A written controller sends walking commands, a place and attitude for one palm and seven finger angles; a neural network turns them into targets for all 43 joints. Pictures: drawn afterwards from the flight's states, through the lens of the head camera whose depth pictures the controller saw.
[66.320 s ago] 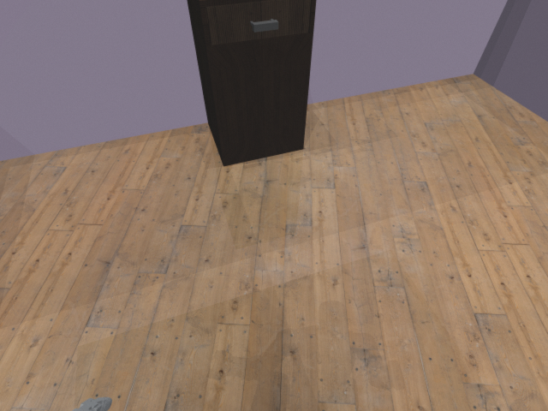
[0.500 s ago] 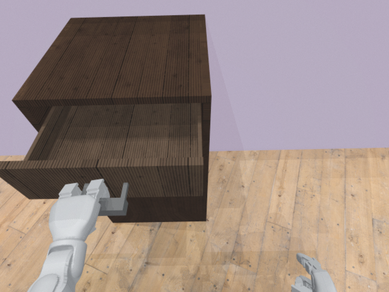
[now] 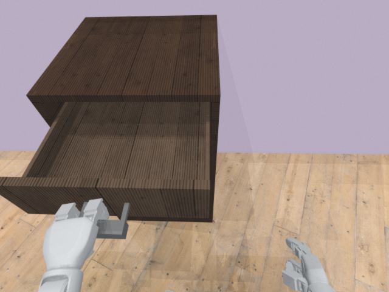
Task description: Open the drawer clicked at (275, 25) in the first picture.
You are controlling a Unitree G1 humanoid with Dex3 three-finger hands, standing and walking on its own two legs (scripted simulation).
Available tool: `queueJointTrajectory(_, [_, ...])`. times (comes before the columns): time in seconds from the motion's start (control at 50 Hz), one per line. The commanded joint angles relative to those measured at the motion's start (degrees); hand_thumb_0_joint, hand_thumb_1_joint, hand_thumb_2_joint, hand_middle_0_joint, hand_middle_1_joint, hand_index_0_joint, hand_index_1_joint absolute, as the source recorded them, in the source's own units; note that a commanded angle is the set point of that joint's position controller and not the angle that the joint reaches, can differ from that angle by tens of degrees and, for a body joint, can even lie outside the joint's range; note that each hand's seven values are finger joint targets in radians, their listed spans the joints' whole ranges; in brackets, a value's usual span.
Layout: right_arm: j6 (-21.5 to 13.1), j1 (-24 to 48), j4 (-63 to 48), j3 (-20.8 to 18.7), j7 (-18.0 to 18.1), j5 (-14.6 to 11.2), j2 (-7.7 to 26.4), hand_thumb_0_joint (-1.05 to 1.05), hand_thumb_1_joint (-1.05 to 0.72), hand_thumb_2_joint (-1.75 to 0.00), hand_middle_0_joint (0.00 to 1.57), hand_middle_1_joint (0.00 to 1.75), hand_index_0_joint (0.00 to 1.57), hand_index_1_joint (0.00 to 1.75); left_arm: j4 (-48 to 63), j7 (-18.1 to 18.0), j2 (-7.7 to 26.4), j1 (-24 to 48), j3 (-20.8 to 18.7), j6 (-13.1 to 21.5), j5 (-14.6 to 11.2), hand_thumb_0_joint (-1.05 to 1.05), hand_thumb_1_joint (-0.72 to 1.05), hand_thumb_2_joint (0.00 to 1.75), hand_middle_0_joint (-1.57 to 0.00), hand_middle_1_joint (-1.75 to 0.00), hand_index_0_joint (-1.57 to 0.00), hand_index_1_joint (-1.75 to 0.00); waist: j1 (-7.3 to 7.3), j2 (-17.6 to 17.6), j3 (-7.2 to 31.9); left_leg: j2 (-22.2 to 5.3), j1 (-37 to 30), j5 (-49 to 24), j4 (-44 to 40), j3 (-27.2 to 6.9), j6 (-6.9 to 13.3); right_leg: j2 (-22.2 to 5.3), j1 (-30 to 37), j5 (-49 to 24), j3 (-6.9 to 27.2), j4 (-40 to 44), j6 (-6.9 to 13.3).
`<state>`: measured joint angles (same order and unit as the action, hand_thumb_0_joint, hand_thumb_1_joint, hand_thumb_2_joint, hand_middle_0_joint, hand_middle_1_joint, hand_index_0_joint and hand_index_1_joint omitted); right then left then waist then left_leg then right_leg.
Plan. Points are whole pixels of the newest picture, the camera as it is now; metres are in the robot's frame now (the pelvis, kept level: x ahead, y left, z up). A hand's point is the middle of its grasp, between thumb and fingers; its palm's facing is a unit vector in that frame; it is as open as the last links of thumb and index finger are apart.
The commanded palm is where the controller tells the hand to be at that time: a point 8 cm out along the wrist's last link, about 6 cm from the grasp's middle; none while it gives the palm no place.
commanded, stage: pull the drawer open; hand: left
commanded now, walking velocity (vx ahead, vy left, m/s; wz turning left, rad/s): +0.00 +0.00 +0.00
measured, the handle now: (103, 217) +0.25 +0.22 +0.01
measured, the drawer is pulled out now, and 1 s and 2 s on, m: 0.24 0.30 0.29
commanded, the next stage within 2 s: open the thumb to release the handle in 0.60 s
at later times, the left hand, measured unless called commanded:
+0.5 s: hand (75, 280) +0.14 +0.24 -0.01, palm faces -0.02 -0.08 -1.00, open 5.8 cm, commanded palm +0.10 +0.24 +0.04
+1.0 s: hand (67, 276) +0.15 +0.26 -0.01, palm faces +0.00 -0.04 -1.00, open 8.0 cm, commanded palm +0.13 +0.26 +0.04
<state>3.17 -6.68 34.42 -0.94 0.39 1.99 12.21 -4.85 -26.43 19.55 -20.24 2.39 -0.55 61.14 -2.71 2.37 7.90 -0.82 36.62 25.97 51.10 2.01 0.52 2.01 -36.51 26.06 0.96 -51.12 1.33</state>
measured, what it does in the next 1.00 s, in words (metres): stands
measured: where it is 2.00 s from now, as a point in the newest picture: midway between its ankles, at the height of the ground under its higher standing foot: outside the picture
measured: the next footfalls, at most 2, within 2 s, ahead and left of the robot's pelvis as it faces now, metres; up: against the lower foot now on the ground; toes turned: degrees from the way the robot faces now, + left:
none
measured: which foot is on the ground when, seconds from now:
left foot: down 0.00-1.00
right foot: down 0.00-1.00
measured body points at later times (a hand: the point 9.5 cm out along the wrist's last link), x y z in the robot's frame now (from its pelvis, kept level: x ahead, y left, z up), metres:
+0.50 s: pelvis -0.01 +0.00 -0.02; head +0.04 -0.02 +0.43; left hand +0.14 +0.24 +0.04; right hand +0.20 -0.22 -0.11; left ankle -0.01 +0.11 -0.69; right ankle -0.01 -0.11 -0.69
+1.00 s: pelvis -0.02 -0.01 -0.02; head +0.03 -0.03 +0.43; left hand +0.14 +0.26 +0.04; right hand +0.18 -0.23 -0.13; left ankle -0.01 +0.11 -0.69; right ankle -0.01 -0.11 -0.69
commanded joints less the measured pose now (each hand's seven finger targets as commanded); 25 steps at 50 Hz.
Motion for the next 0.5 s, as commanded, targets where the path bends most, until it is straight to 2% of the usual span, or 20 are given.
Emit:
queueJointTrajectory(0.0, [-2.70, 5.22, -8.91, -2.61, 0.18, -0.25, 6.35, 0.00, -0.90, -0.90, 0.20, 0.30, 0.20, 0.30, 12.42, -2.38, 7.29, -7.61, -4.24, 0.97, -0.69, 0.00, 0.90, 0.90, -0.40, -1.35, -0.40, -1.35, -1.78, -1.17, 11.16, 2.10, -10.65, -21.90, -4.61, -1.12, 0.18, 1.17, 4.95, -23.31, -0.31, 6.00, 1.47])
queueJointTrajectory(0.04, [-2.64, 5.24, -9.07, -2.55, -0.09, -0.09, 6.51, 0.00, -0.90, -0.90, 0.20, 0.30, 0.20, 0.30, 13.33, -2.54, 8.00, -8.77, -5.04, 1.53, -0.59, 0.00, 0.90, 0.90, -0.40, -1.35, -0.40, -1.35, -1.76, -1.77, 10.59, 2.09, -9.90, -21.75, -4.22, -1.17, 0.18, 1.17, 4.39, -23.76, 0.06, 5.68, 1.43])
queueJointTrajectory(0.08, [-2.66, 5.31, -9.85, -2.12, -0.51, 0.35, 6.58, 0.00, -0.90, -0.90, 0.20, 0.30, 0.20, 0.30, 15.60, -3.03, 8.40, -11.95, -5.61, 2.24, -0.62, 0.00, 0.90, 0.90, -0.40, -1.35, -0.40, -1.35, -2.44, -1.26, 11.97, 2.01, -9.87, -23.47, -3.63, -1.18, 0.19, 0.98, 4.51, -25.13, 0.51, 4.80, 1.46])
queueJointTrajectory(0.1, [-2.68, 5.06, -9.69, -2.39, -0.56, -0.09, 6.26, 0.00, -0.90, -0.90, 0.20, 0.30, 0.20, 0.30, 14.38, -3.11, 8.15, -14.78, -5.85, 2.40, -0.83, 0.00, 0.90, 0.90, -0.40, -1.35, -0.40, -1.35, -2.54, -2.05, 10.73, 2.04, -9.31, -23.10, -3.57, -1.30, 0.07, 1.24, 4.56, -24.95, 0.31, 4.75, 1.53])
queueJointTrajectory(0.12, [-2.56, 5.35, -9.98, -2.19, -0.92, 0.39, 6.71, 0.00, -0.90, -0.90, 0.20, 0.30, 0.20, 0.30, 16.26, -3.40, 7.88, -13.96, -5.26, 2.61, -0.60, 0.00, 0.90, 0.90, -0.40, -1.35, -0.40, -1.35, -2.15, -1.61, 10.43, 2.00, -8.88, -22.64, -3.31, -1.34, 0.11, 1.10, 3.26, -24.30, 0.55, 4.48, 1.49])
queueJointTrajectory(0.18, [-2.43, 5.02, -10.45, -2.21, -1.30, 0.65, 6.63, 0.00, -0.90, -0.90, 0.20, 0.30, 0.20, 0.30, 18.23, -4.27, 8.90, -16.31, -6.63, 3.25, -0.19, 0.00, 0.90, 0.90, -0.40, -1.35, -0.40, -1.35, -2.49, -0.48, 11.21, 1.91, -9.20, -23.18, -2.52, -1.51, 0.02, 1.17, 2.11, -23.50, 0.80, 3.61, 1.65])
queueJointTrajectory(0.2, [-2.53, 4.83, -10.36, -2.50, -1.39, 0.44, 6.47, 0.00, -0.90, -0.90, 0.20, 0.30, 0.20, 0.30, 17.77, -4.42, 7.92, -18.01, -5.90, 3.28, -0.42, 0.00, 0.90, 0.90, -0.40, -1.35, -0.40, -1.35, -2.36, -0.54, 10.24, 1.81, -8.81, -22.82, -2.47, -1.52, 0.02, 1.25, 1.99, -23.32, 0.24, 3.53, 1.67])
queueJointTrajectory(0.24, [-2.34, 4.83, -10.75, -2.55, -1.57, 0.51, 6.49, 0.00, -0.90, -0.90, 0.20, 0.30, 0.20, 0.30, 18.42, -4.84, 8.27, -19.49, -6.48, 3.58, -0.34, 0.00, 0.90, 0.90, -0.40, -1.35, -0.40, -1.35, -2.27, -1.25, 9.37, 1.90, -8.19, -20.94, -1.89, -1.58, 0.07, 1.30, 0.49, -21.41, 0.36, 3.41, 1.72])
queueJointTrajectory(0.28, [-2.15, 4.88, -11.05, -2.26, -1.67, 0.98, 6.80, 0.00, -0.90, -0.90, 0.20, 0.30, 0.20, 0.30, 19.76, -5.31, 9.16, -19.29, -7.30, 3.83, -0.48, 0.00, 0.90, 0.90, -0.40, -1.35, -0.40, -1.35, -2.20, -1.85, 10.11, 2.10, -7.78, -19.74, -1.51, -1.69, 0.09, 1.14, -0.16, -20.79, 1.17, 3.18, 1.72])
queueJointTrajectory(0.3, [-2.16, 4.83, -10.85, -2.55, -1.47, 0.68, 6.52, 0.00, -0.90, -0.90, 0.20, 0.30, 0.20, 0.30, 18.96, -5.41, 8.57, -20.18, -7.16, 3.97, -0.46, 0.00, 0.90, 0.90, -0.40, -1.35, -0.40, -1.35, -2.13, -2.02, 9.24, 2.15, -7.23, -18.50, -1.44, -1.57, 0.18, 1.22, -0.21, -20.50, 0.80, 3.25, 1.75])
queueJointTrajectory(0.38, [-2.08, 4.56, -11.43, -2.33, -1.72, 1.19, 6.65, 0.00, -0.90, -0.90, 0.20, 0.30, 0.20, 0.30, 21.53, -6.40, 10.23, -22.25, -8.92, 4.81, -0.40, 0.00, 0.90, 0.90, -0.40, -1.35, -0.40, -1.35, -2.66, -1.08, 11.34, 2.29, -7.66, -19.55, -0.37, -1.74, -0.02, 1.09, -1.54, -20.25, 1.85, 2.10, 1.98])
queueJointTrajectory(0.4, [-2.11, 4.66, -11.63, -2.40, -1.72, 0.93, 6.36, 0.00, -0.90, -0.90, 0.20, 0.30, 0.20, 0.30, 20.90, -6.26, 8.32, -24.24, -7.27, 4.68, -0.59, 0.00, 0.90, 0.90, -0.40, -1.35, -0.40, -1.35, -2.63, -0.82, 10.16, 2.20, -7.19, -18.98, -0.43, -1.69, 0.14, 1.13, -1.52, -19.75, 0.78, 2.17, 1.91])
queueJointTrajectory(0.42, [-1.89, 4.75, -11.78, -2.29, -1.89, 1.12, 6.63, 0.00, -0.90, -0.90, 0.20, 0.30, 0.20, 0.30, 21.50, -6.24, 9.02, -23.06, -7.65, 4.68, -0.85, 0.00, 0.90, 0.90, -0.40, -1.35, -0.40, -1.35, -2.18, -1.95, 9.31, 2.32, -6.69, -17.58, -0.13, -1.83, 0.06, 1.03, -2.95, -18.13, 1.46, 2.42, 1.92])
queueJointTrajectory(0.44, [-1.85, 4.70, -11.77, -2.40, -1.74, 0.85, 6.40, 0.00, -0.90, -0.90, 0.20, 0.30, 0.20, 0.30, 20.66, -6.15, 8.82, -23.99, -7.93, 4.65, -0.75, 0.00, 0.90, 0.90, -0.40, -1.35, -0.40, -1.35, -2.59, -2.08, 8.84, 2.26, -6.02, -16.53, -0.43, -1.82, 0.25, 1.15, -2.12, -17.73, 0.64, 2.42, 1.89])
queueJointTrajectory(0.46, [-1.92, 4.86, -12.12, -2.38, -1.71, 0.90, 6.54, 0.00, -0.90, -0.90, 0.20, 0.30, 0.20, 0.30, 21.35, -6.06, 9.10, -24.23, -8.02, 4.61, -1.08, 0.00, 0.90, 0.90, -0.40, -1.35, -0.40, -1.35, -2.55, -2.21, 9.46, 2.23, -6.20, -16.79, -0.47, -1.75, 0.18, 1.02, -1.90, -18.06, 1.17, 2.70, 1.99])
queueJointTrajectory(0.48, [-1.84, 4.96, -12.52, -2.13, -1.86, 1.09, 6.46, 0.00, -0.90, -0.90, 0.20, 0.30, 0.20, 0.30, 22.35, -6.19, 9.82, -25.44, -8.57, 4.64, -1.05, 0.00, 0.90, 0.90, -0.40, -1.35, -0.40, -1.35, -3.13, -1.46, 10.40, 2.46, -6.33, -16.16, -0.23, -1.58, 0.23, 0.93, -2.06, -17.26, 1.76, 2.47, 2.03])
